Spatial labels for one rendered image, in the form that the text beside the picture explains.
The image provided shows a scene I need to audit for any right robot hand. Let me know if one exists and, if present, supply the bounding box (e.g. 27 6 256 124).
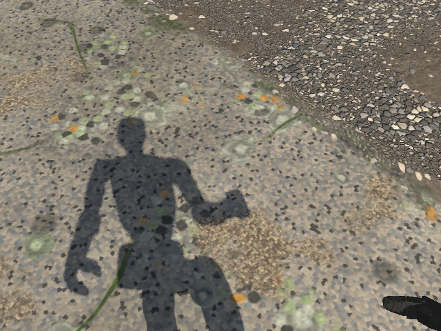
382 296 441 331

